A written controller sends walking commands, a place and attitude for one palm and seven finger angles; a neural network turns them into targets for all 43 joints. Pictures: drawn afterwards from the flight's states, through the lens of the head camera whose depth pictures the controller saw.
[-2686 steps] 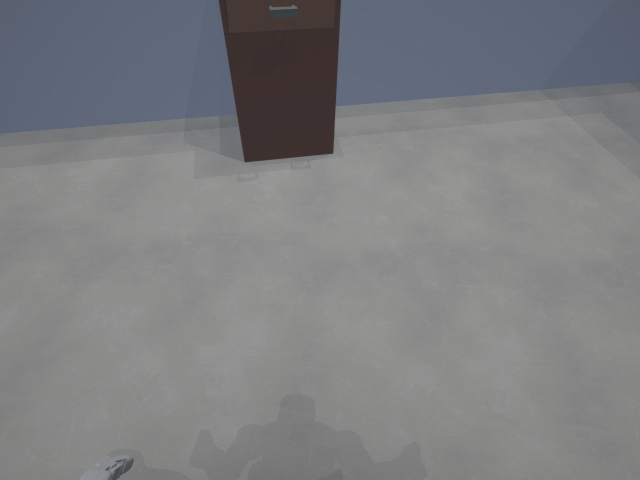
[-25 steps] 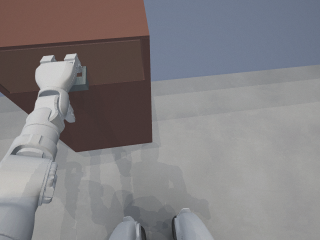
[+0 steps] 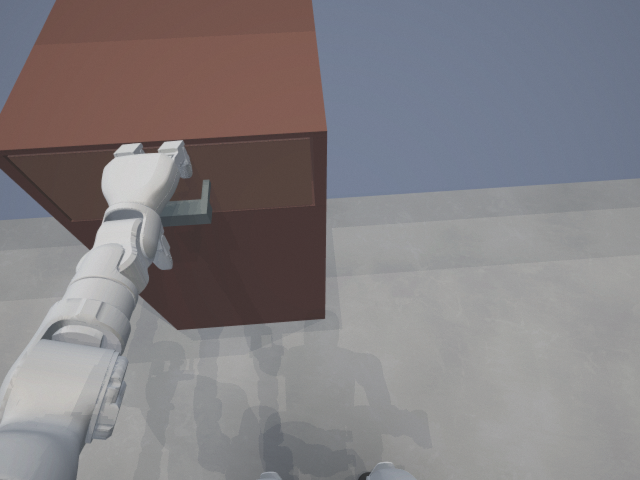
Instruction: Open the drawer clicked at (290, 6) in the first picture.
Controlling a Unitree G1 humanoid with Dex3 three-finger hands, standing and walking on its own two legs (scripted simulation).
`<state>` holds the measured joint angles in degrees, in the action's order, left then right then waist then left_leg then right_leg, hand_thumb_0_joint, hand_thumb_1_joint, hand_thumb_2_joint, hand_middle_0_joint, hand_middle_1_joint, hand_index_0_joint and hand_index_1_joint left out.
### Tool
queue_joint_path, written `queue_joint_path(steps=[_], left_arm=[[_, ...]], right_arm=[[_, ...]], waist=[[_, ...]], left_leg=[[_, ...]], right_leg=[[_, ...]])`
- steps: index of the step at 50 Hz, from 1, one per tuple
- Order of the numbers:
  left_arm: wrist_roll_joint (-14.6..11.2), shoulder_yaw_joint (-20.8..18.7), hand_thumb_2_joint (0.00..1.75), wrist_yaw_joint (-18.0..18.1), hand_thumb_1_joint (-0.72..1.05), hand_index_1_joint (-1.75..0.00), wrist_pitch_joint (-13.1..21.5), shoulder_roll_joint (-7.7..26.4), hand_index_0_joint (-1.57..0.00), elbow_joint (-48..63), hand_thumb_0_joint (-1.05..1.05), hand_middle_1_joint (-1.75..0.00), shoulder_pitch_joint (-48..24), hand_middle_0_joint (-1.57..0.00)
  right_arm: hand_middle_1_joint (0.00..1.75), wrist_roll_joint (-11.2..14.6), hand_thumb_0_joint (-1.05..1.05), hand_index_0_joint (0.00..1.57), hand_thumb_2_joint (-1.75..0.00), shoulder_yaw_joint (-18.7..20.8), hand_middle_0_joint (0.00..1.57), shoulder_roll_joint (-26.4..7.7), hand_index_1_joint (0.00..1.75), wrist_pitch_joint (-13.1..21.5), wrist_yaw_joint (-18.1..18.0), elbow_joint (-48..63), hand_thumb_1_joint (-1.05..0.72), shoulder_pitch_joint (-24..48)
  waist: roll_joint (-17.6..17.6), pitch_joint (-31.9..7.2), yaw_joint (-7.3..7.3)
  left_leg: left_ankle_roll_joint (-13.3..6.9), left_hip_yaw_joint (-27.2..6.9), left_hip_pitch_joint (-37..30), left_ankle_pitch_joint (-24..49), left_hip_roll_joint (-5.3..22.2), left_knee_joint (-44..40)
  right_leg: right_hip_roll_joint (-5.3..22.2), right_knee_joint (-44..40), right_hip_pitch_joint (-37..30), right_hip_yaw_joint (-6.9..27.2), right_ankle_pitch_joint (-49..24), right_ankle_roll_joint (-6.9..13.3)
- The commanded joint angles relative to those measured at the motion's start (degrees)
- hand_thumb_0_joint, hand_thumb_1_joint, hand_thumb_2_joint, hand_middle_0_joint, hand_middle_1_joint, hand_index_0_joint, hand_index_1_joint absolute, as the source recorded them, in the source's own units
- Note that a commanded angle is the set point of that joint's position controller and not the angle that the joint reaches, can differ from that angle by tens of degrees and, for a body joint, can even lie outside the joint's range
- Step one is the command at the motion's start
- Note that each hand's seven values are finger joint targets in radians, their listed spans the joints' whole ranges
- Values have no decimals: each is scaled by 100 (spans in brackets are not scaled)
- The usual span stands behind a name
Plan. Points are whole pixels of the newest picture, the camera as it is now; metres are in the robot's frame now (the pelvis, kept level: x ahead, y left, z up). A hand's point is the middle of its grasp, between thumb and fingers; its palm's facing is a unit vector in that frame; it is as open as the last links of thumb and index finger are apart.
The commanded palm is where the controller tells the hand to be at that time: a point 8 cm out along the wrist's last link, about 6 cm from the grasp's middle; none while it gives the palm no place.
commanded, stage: re-aim the fingers above the handle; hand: left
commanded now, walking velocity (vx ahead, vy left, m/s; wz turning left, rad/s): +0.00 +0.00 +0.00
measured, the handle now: (176, 200) +0.51 +0.21 -0.03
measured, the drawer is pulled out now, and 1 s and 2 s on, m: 0.00 0.00 0.00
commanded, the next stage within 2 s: none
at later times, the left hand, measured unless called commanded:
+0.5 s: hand (156, 209) +0.46 +0.21 +0.03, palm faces -0.07 -0.02 -1.00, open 13.8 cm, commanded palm +0.45 +0.21 +0.09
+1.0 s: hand (146, 212) +0.46 +0.23 +0.02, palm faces -0.10 -0.02 -1.00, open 13.8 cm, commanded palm +0.45 +0.22 +0.08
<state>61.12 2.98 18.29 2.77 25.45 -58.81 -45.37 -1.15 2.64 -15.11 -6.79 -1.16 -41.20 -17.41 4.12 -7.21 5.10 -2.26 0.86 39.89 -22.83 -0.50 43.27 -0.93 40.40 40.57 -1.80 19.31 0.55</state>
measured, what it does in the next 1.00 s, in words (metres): stands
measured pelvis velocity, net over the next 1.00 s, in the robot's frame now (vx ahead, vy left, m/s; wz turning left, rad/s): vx -0.02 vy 0.01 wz -0.02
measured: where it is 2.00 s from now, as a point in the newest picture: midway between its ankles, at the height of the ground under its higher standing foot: outside the picture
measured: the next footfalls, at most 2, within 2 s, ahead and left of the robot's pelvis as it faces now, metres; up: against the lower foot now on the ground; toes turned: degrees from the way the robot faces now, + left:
none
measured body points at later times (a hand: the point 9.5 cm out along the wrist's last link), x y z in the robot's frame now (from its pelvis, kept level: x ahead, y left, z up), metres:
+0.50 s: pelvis +0.00 +0.00 +0.00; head +0.09 -0.02 +0.44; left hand +0.46 +0.21 +0.08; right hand +0.02 -0.28 -0.13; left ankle -0.03 +0.09 -0.71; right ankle -0.01 -0.12 -0.71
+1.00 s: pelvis -0.02 +0.01 +0.00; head +0.09 +0.00 +0.44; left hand +0.46 +0.22 +0.07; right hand -0.01 -0.27 -0.13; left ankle -0.03 +0.09 -0.71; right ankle -0.01 -0.12 -0.71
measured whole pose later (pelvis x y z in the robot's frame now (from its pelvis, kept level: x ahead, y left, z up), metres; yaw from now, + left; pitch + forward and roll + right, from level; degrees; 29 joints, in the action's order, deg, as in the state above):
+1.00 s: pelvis -0.02 +0.01 +0.00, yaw -1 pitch +19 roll -1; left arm 62.5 0.8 16.7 5.4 28.7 -60.9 -45.7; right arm -0.7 3.0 -15.3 -5.4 -1.6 -40.5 -20.2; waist 3.3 -7.0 5.8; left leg -2.8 2.3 40.9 -21.8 -0.4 43.6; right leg -1.1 40.8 42.0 -0.3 17.8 0.2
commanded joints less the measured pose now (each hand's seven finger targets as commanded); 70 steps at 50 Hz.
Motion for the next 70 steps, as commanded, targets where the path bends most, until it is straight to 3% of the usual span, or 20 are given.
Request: queue_joint_path(steps=[1,10,13,15,18,20,23,25,29,39,43,45,48,51,54,56,60,64,67,70], left_arm=[[-94,-593,30,241,-50,-120,3,1670,-30,1236,0,-120,-2537,-30],[8,-242,30,196,-50,-120,31,1096,-30,1104,0,-120,-2147,-30],[3,-423,30,178,-50,-120,-34,1384,-30,1031,0,-120,-2121,-30],[26,-419,30,173,-50,-120,59,1372,-30,1309,0,-120,-2230,-30],[10,-351,30,156,-50,-120,133,1298,-30,1304,0,-120,-2299,-30],[24,-523,30,183,-50,-120,182,1556,-30,1214,0,-120,-2365,-30],[62,-404,30,272,-50,-120,217,1462,-30,1223,0,-120,-2640,-30],[101,-621,30,323,-50,-120,239,1767,-30,1270,0,-120,-2716,-30],[69,-500,30,337,-50,-120,91,1577,-30,881,0,-120,-2630,-30],[27,-684,30,102,-50,-120,-7,1955,-30,511,0,-120,-2445,-30],[59,-565,30,79,-50,-120,60,1828,-30,479,0,-120,-2344,-30],[90,-665,30,81,-50,-120,161,1987,-30,695,0,-120,-2464,-30],[113,-473,30,137,-50,-120,383,1631,-30,1123,0,-120,-2622,-30],[81,-560,30,257,-50,-120,497,1674,-30,1309,0,-120,-2823,-30],[73,-402,30,403,-50,-120,443,1372,-30,1299,0,-120,-2982,-30],[81,-526,30,491,-50,-120,255,1567,-30,942,0,-120,-2924,-30],[138,-512,30,511,-50,-120,-43,1633,-30,870,0,-120,-3014,-30],[51,-396,30,313,-50,-120,-207,1400,-30,728,0,-120,-2801,-30],[20,-154,30,189,-50,-120,-221,1115,-30,655,0,-120,-2731,-30],[19,-379,30,100,-50,-120,-83,1404,-30,730,0,-120,-2510,-30]], right_arm=[[30,-34,0,20,-90,311,20,-864,30,4,-96,279,-90,-837],[30,-24,0,20,-90,362,20,-786,30,1,-45,376,-90,-789],[30,-4,0,20,-90,341,20,-831,30,-10,-50,399,-90,-720],[30,-21,0,20,-90,373,20,-799,30,4,-56,418,-90,-736],[30,-5,0,20,-90,377,20,-800,30,33,-79,395,-90,-733],[30,-3,0,20,-90,355,20,-833,30,43,-101,368,-90,-744],[30,-3,0,20,-90,355,20,-815,30,98,-116,336,-90,-758],[30,-27,0,20,-90,342,20,-836,30,108,-121,312,-90,-782],[30,-24,0,20,-90,333,20,-843,30,126,-100,283,-90,-801],[30,30,0,20,-90,292,20,-946,30,124,-125,316,-90,-896],[30,38,0,20,-90,289,20,-926,30,153,-121,341,-90,-902],[30,29,0,20,-90,293,20,-923,30,164,-145,394,-90,-920],[30,0,0,20,-90,366,20,-870,30,236,-128,397,-90,-971],[30,-21,0,20,-90,396,20,-882,30,264,-133,329,-90,-1020],[30,-43,0,20,-90,420,20,-867,30,293,-102,260,-90,-1033],[30,-39,0,20,-90,383,20,-921,30,270,-73,162,-90,-1027],[30,-48,0,20,-90,339,20,-914,30,239,-35,199,-90,-1007],[30,-18,0,20,-90,347,20,-905,30,184,-14,249,-90,-995],[30,26,0,20,-90,338,20,-874,30,183,-41,289,-90,-954],[30,13,0,20,-90,324,20,-894,30,180,-90,324,-90,-939]], waist=[[-71,-2622,98],[-159,-2461,89],[-326,-2308,39],[-87,-2635,21],[-155,-2404,91],[-271,-2295,97],[-125,-2260,178],[65,-2503,99],[-40,-2439,142],[-457,-2277,86],[-318,-2101,93],[-157,-2288,66],[245,-2614,91],[46,-2604,193],[203,-2584,256],[114,-2307,263],[358,-2687,162],[-20,-2600,171],[-200,-2268,209],[-283,-2407,112]], left_leg=[[30,-109,-1695,3307,-55,-222],[34,-65,-1670,3409,-61,-255],[4,3,-1411,2880,-100,-349],[4,-15,-1632,3134,-98,-313],[-3,-19,-1580,2914,-99,-341],[-17,-43,-1430,2667,-113,-357],[-13,-53,-1431,2475,-123,-366],[5,-65,-1490,2647,-123,-325],[18,-64,-1413,2598,-115,-313],[-49,-3,-999,2248,-120,-372],[-35,10,-996,2047,-93,-382],[-32,-33,-1077,2162,-90,-354],[26,-124,-1598,2520,-40,-252],[37,-220,-1704,2621,2,-185],[99,-316,-1927,2915,36,-137],[102,-309,-1697,2606,22,-174],[140,-266,-1784,2906,0,-184],[142,-260,-1825,3214,41,-202],[76,-223,-1658,2692,30,-340],[30,-183,-1593,2684,-2,-378]], right_leg=[[-159,-233,-1513,76,-2642,119],[-162,-267,-1506,70,-2713,124],[-149,-333,-1669,112,-2577,124],[-140,-294,-1738,146,-2715,133],[-151,-347,-1613,135,-2527,131],[-153,-348,-1582,147,-2340,130],[-154,-358,-1408,139,-2125,145],[-148,-263,-1458,151,-2211,158],[-173,-267,-1331,100,-2098,159],[-163,-326,-1521,162,-2035,126],[-169,-331,-1294,149,-1770,131],[-169,-266,-1303,164,-1804,143],[-210,-213,-999,108,-1752,171],[-233,-181,-847,68,-1714,154],[-255,-155,-521,-23,-1625,167],[-257,-164,-455,-32,-1457,165],[-245,-99,-701,-34,-1707,187],[-264,-195,-868,-54,-1889,157],[-250,-320,-885,-31,-1697,143],[-218,-318,-1189,45,-1876,142]])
